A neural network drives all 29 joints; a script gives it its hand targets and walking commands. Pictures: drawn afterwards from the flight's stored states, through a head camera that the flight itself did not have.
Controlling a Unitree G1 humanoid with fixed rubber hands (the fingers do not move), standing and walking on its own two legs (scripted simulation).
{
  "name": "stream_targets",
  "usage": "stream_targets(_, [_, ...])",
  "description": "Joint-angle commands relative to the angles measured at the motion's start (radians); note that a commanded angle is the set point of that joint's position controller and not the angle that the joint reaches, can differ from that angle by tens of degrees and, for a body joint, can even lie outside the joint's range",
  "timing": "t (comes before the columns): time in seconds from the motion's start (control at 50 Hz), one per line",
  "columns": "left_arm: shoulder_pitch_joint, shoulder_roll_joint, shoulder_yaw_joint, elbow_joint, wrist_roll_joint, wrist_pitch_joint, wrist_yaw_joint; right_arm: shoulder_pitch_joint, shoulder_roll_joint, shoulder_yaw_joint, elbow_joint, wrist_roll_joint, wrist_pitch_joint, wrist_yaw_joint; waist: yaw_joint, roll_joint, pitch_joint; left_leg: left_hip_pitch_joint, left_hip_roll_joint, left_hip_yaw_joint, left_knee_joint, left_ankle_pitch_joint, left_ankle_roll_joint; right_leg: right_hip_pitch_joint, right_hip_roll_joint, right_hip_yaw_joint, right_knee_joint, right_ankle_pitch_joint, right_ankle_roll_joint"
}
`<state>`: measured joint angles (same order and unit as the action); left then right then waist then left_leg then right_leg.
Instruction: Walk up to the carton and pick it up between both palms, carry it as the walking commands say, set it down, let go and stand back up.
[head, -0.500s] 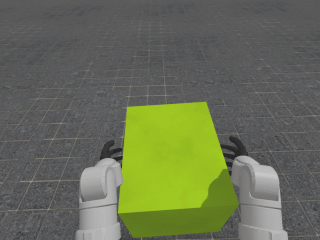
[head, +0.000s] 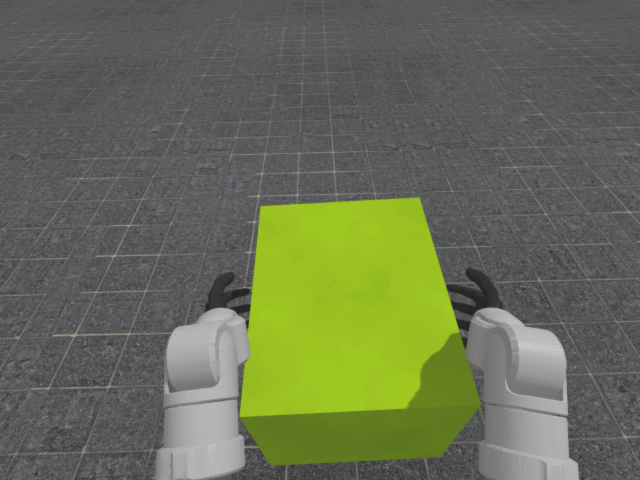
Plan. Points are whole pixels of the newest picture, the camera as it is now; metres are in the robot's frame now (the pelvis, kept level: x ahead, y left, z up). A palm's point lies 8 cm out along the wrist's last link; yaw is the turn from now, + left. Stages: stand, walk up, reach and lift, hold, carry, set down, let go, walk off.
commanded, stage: carry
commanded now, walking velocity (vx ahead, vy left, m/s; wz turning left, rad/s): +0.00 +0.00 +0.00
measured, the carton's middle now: (347, 327) +0.33 +0.01 +0.00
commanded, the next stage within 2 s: none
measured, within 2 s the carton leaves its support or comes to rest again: neither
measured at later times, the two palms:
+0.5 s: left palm (224, 342) +0.26 +0.16 +0.07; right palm (498, 353) +0.25 -0.15 +0.09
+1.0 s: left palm (225, 343) +0.26 +0.16 +0.06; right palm (501, 363) +0.24 -0.16 +0.07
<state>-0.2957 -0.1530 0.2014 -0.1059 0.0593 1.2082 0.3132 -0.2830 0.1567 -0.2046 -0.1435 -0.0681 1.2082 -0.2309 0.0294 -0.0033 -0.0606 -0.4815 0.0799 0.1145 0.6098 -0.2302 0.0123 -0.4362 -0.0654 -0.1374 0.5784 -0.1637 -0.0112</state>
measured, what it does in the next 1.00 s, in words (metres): steps on the spot: right foot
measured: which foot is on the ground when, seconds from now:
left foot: down 0.00-1.00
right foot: down 0.00-0.50, up 0.52-0.68, down 0.70-1.00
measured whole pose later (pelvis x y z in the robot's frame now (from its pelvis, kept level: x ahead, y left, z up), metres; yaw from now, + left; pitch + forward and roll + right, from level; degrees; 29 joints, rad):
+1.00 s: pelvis -0.03 +0.01 +0.01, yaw -3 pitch +3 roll -2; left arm -0.22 -0.14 0.19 0.02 0.17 0.97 0.14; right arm -0.20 0.14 -0.18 -0.01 -0.16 0.96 -0.08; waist 0.00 0.00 -0.13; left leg -0.46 0.05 0.12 0.48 -0.07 0.05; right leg -0.27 0.02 -0.12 0.53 -0.31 -0.04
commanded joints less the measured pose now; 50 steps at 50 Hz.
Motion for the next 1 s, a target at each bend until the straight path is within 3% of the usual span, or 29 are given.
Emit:
stream_targets(0.0, [-0.708,-0.971,-0.747,-0.145,-0.448,-0.021,-0.528,-0.604,1.040,0.778,-0.092,0.448,-0.020,0.407,-0.036,0.063,-0.356,0.184,0.043,-0.098,-0.207,-0.260,0.017,0.015,-0.033,0.034,-0.119,-0.406,0.034])
stream_targets(0.06, [-0.627,-0.989,-0.760,-0.091,-0.432,-0.024,-0.528,-0.624,1.020,0.798,-0.095,0.447,-0.024,0.413,-0.007,0.117,-0.326,-0.088,0.092,-0.121,-0.293,-0.438,0.012,0.256,0.008,0.019,0.021,-0.282,0.006])
stream_targets(0.12, [-0.633,-0.967,-0.747,-0.118,-0.423,-0.029,-0.517,-0.641,1.012,0.813,-0.137,0.465,-0.017,0.422,-0.019,-0.121,-0.335,0.132,-0.004,-0.013,-0.085,-0.206,-0.028,0.043,-0.048,0.116,-0.199,-0.422,0.001])
stream_targets(0.14, [-0.636,-0.958,-0.734,-0.085,-0.418,-0.026,-0.516,-0.562,1.011,0.769,-0.028,0.463,-0.015,0.427,-0.026,-0.009,-0.326,0.185,-0.013,-0.008,-0.085,-0.193,-0.015,-0.004,-0.051,0.104,-0.178,-0.446,-0.007])
stream_targets(0.22, [-0.582,-0.945,-0.731,-0.046,-0.393,-0.029,-0.520,-0.533,0.996,0.759,-0.017,0.430,-0.029,0.422,-0.030,0.026,-0.332,0.150,0.028,-0.076,-0.196,-0.192,-0.020,0.038,-0.030,0.085,-0.148,-0.386,0.017])
stream_targets(0.26, [-0.623,-0.968,-0.761,-0.117,-0.412,-0.037,-0.516,-0.610,1.027,0.790,-0.096,0.463,-0.032,0.428,-0.018,0.147,-0.349,0.074,0.054,-0.102,-0.271,-0.274,-0.008,0.152,0.018,0.006,-0.012,-0.238,0.017])
stream_targets(0.3, [-0.604,-0.972,-0.746,-0.077,-0.416,-0.048,-0.518,-0.592,1.001,0.793,-0.080,0.440,-0.039,0.425,-0.011,-0.008,-0.373,0.012,0.054,-0.085,-0.220,-0.267,-0.007,0.222,0.003,0.038,-0.048,-0.217,0.015])
stream_targets(0.34, [-0.594,-0.960,-0.743,-0.064,-0.427,-0.031,-0.519,-0.565,0.981,0.797,-0.094,0.440,-0.025,0.418,-0.010,-0.217,-0.304,0.054,-0.063,0.016,0.022,-0.212,-0.038,0.044,-0.078,0.192,-0.240,-0.491,-0.014])
stream_targets(0.36, [-0.557,-0.939,-0.686,0.032,-0.366,-0.041,-0.519,-0.583,0.975,0.731,0.010,0.412,-0.037,0.425,-0.020,-0.184,-0.325,0.182,-0.069,0.012,0.139,-0.174,-0.023,-0.074,-0.175,0.290,-0.349,-0.599,-0.035])
stream_targets(0.38, [-0.591,-0.947,-0.724,-0.050,-0.399,-0.040,-0.524,-0.592,0.999,0.765,-0.043,0.445,-0.040,0.428,-0.029,-0.211,-0.320,0.281,-0.102,0.036,0.255,-0.162,-0.012,-0.197,-0.188,0.247,-0.391,-0.613,-0.030])
stream_targets(0.42, [-0.583,-0.939,-0.682,0.042,-0.361,-0.058,-0.530,-0.524,0.970,0.680,0.055,0.381,-0.075,0.424,-0.059,0.003,-0.372,0.316,-0.094,0.030,0.125,-0.104,0.006,-0.137,-0.094,0.076,-0.206,-0.518,0.015])
stream_targets(0.46, [-0.624,-0.947,-0.684,0.053,-0.352,-0.090,-0.531,-0.548,0.969,0.686,0.059,0.380,-0.103,0.429,-0.069,0.119,-0.279,0.097,0.000,-0.129,-0.164,-0.306,0.035,-0.074,0.010,-0.025,0.015,-0.434,0.053])
stream_targets(0.48, [-0.671,-0.955,-0.776,-0.122,-0.408,-0.086,-0.529,-0.550,1.003,0.786,-0.088,0.440,-0.090,0.438,-0.063,0.229,-0.267,-0.043,0.143,-0.359,-0.389,-0.458,0.070,0.056,0.049,-0.020,0.272,-0.299,0.057])
stream_targets(0.5, [-0.679,-0.964,-0.717,-0.031,-0.387,-0.089,-0.525,-0.585,1.010,0.754,-0.027,0.422,-0.086,0.432,-0.037,0.130,-0.247,-0.063,0.224,-0.452,-0.444,-0.468,0.080,0.067,0.056,0.018,0.328,-0.230,0.037])
stream_targets(0.52, [-0.546,-0.929,-0.579,0.246,-0.271,-0.121,-0.528,-0.592,0.918,0.634,0.141,0.319,-0.123,0.437,-0.024,0.197,-0.250,-0.154,0.199,-0.378,-0.443,-0.540,0.080,0.113,0.051,0.040,0.397,-0.232,0.033])
stream_targets(0.54, [-0.652,-0.994,-0.731,-0.042,-0.397,-0.112,-0.516,-0.614,0.984,0.745,-0.050,0.421,-0.102,0.436,-0.016,0.222,-0.263,-0.098,0.181,-0.339,-0.467,-0.519,0.049,0.081,0.069,0.022,0.355,-0.255,0.013])
stream_targets(0.58, [-0.602,-0.977,-0.759,-0.109,-0.427,-0.095,-0.515,-0.582,0.982,0.785,-0.123,0.441,-0.088,0.436,-0.007,0.265,-0.269,-0.053,0.148,-0.238,-0.442,-0.452,0.027,0.103,0.089,-0.004,0.292,-0.304,0.001])
stream_targets(0.62, [-0.693,-0.981,-0.745,-0.106,-0.433,-0.084,-0.506,-0.573,1.009,0.756,-0.048,0.421,-0.074,0.425,-0.010,0.188,-0.344,0.119,0.135,-0.166,-0.276,-0.319,0.044,0.159,0.072,0.001,-0.033,-0.268,-0.014])
stream_targets(0.64, [-0.653,-0.941,-0.710,-0.100,-0.406,-0.086,-0.496,-0.523,0.993,0.742,-0.019,0.400,-0.070,0.419,-0.016,0.055,-0.387,0.188,0.097,-0.130,-0.207,-0.189,0.034,0.204,0.060,0.031,-0.160,-0.212,-0.005])
stream_targets(0.66, [-0.596,-0.934,-0.720,-0.090,-0.394,-0.085,-0.497,-0.533,0.973,0.754,-0.072,0.411,-0.078,0.418,-0.024,0.069,-0.418,0.192,0.086,-0.155,-0.207,-0.080,0.016,0.250,-0.009,0.142,-0.195,-0.248,-0.025])
stream_targets(0.68, [-0.521,-0.870,-0.621,0.073,-0.310,-0.116,-0.504,-0.523,0.933,0.680,0.056,0.335,-0.112,0.415,-0.019,-0.075,-0.422,0.148,0.058,-0.139,-0.120,-0.005,0.007,0.268,-0.110,0.284,-0.253,-0.253,-0.047])
stream_targets(0.7, [-0.514,-0.913,-0.668,0.060,-0.340,-0.135,-0.518,-0.516,0.910,0.699,-0.002,0.327,-0.136,0.411,-0.035,-0.109,-0.371,0.115,0.030,-0.101,-0.095,0.080,0.000,0.248,-0.199,0.342,-0.238,-0.052,-0.054])
stream_targets(0.72, [-0.583,-0.951,-0.729,-0.106,-0.394,-0.133,-0.514,-0.554,0.971,0.773,-0.111,0.395,-0.123,0.409,-0.035,-0.127,-0.383,0.187,0.028,-0.088,-0.147,0.150,0.001,0.213,-0.151,0.222,-0.142,0.164,-0.058])
stream_targets(0.76, [-0.507,-0.931,-0.588,0.152,-0.284,-0.177,-0.531,-0.552,0.937,0.650,0.086,0.272,-0.179,0.408,-0.027,-0.155,-0.367,0.242,0.050,-0.076,-0.098,0.252,0.018,0.173,-0.108,0.135,-0.139,0.256,-0.002])
stream_targets(0.86, [-0.561,-0.877,-0.643,-0.075,-0.290,-0.255,-0.521,-0.518,0.937,0.699,-0.043,0.313,-0.256,0.406,-0.025,0.017,-0.364,0.271,0.017,-0.067,-0.152,0.024,-0.002,0.084,-0.089,0.178,-0.245,-0.323,-0.032])
stream_targets(0.88, [-0.622,-0.907,-0.698,-0.159,-0.333,-0.250,-0.511,-0.495,0.944,0.724,-0.080,0.329,-0.250,0.402,-0.027,0.040,-0.360,0.266,0.026,-0.090,-0.157,0.073,0.003,0.095,-0.081,0.179,-0.239,-0.246,-0.026])
stream_targets(0.94, [-0.442,-0.815,-0.557,0.125,-0.182,-0.280,-0.501,-0.364,0.849,0.566,0.173,0.189,-0.289,0.406,-0.024,0.075,-0.365,0.257,0.075,-0.144,-0.217,0.048,0.018,0.121,-0.045,0.139,-0.151,-0.177,-0.016])
stream_targets(0.96, [-0.429,-0.807,-0.602,-0.005,-0.215,-0.286,-0.501,-0.413,0.854,0.647,0.003,0.242,-0.304,0.400,-0.027,0.023,-0.386,0.271,0.066,-0.115,-0.186,0.104,0.009,0.143,-0.049,0.139,-0.186,-0.151,-0.017])
stream_targets(0.98, [-0.431,-0.805,-0.609,0.010,-0.213,-0.294,-0.500,-0.371,0.860,0.640,0.055,0.227,-0.302,0.403,-0.027,0.028,-0.368,0.282,0.067,-0.119,-0.195,0.123,0.003,0.141,-0.039,0.138,-0.179,-0.151,-0.016])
